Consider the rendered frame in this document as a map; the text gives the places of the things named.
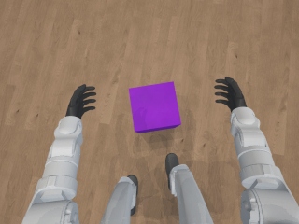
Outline robot right foot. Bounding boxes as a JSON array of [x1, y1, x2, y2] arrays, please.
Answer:
[[165, 153, 179, 190]]

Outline robot left hand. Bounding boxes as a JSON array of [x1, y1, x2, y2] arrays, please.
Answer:
[[65, 84, 96, 119]]

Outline robot left forearm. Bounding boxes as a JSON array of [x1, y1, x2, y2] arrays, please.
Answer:
[[21, 116, 83, 224]]

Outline robot right upper arm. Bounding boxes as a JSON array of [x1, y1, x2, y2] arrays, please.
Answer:
[[240, 188, 299, 224]]

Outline robot left upper arm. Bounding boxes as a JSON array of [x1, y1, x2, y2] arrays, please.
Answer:
[[23, 199, 79, 224]]

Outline robot right hand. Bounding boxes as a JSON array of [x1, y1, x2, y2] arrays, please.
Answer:
[[214, 77, 247, 113]]

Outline robot right forearm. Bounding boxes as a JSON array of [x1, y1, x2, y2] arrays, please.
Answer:
[[230, 106, 299, 210]]

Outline carton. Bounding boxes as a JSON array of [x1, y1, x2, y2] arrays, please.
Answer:
[[128, 81, 181, 133]]

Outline robot right thigh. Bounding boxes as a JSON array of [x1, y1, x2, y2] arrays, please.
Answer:
[[169, 169, 214, 224]]

